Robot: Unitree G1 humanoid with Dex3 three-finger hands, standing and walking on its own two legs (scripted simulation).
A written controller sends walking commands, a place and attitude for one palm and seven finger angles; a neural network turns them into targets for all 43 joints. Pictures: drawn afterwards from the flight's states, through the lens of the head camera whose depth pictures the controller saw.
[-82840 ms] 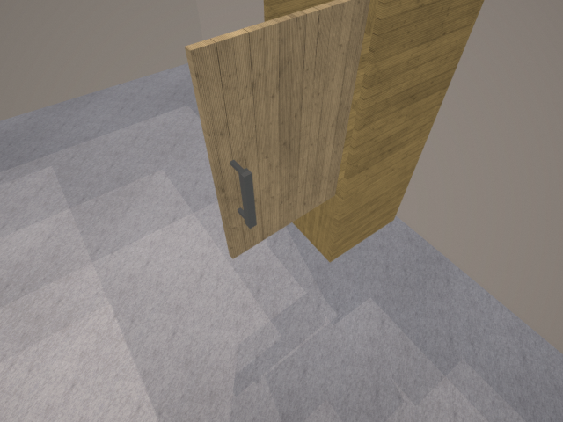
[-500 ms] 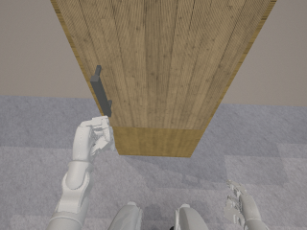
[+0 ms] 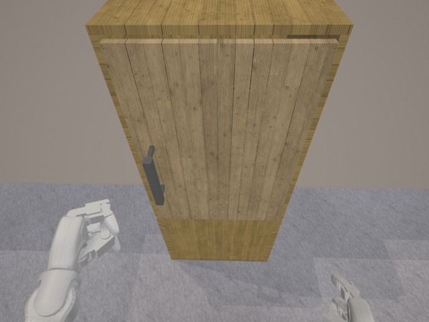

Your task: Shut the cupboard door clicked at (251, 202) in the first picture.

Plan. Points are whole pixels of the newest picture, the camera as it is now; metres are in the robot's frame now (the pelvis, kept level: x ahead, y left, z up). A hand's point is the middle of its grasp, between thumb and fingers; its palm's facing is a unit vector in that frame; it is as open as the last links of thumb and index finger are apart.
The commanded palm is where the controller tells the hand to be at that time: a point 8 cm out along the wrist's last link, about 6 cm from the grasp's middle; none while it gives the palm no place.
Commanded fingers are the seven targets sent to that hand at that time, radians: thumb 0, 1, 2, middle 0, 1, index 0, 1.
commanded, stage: draw the hand back to the body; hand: left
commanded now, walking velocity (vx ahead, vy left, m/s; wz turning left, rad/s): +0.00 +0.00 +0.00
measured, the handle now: (155, 177) +0.46 +0.18 -0.04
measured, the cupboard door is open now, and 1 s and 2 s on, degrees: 0 0 0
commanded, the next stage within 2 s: step back with the hand held close in 0.96 s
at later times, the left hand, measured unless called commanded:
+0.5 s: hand (15, 222) +0.21 +0.27 +0.18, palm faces +0.41 -0.83 -0.38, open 5.5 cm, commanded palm +0.16 +0.31 +0.20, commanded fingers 0.00 0.90 0.90 -0.28 -0.39 -0.28 -0.39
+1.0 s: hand out of the picture +0.20 +0.27 +0.20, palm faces +0.45 -0.80 -0.39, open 7.4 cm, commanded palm +0.15 +0.31 +0.22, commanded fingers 0.00 0.90 0.90 -0.20 -0.30 -0.20 -0.30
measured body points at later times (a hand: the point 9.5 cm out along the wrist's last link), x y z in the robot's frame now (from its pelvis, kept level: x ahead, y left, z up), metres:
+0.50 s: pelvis +0.01 +0.02 +0.04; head -0.01 +0.00 +0.49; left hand +0.19 +0.31 +0.20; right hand +0.21 -0.19 -0.04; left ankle -0.01 +0.11 -0.70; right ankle +0.00 -0.10 -0.70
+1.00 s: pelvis +0.01 +0.01 +0.04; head -0.02 -0.01 +0.49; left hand +0.17 +0.31 +0.22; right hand +0.19 -0.21 -0.04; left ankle -0.01 +0.11 -0.70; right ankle +0.00 -0.10 -0.70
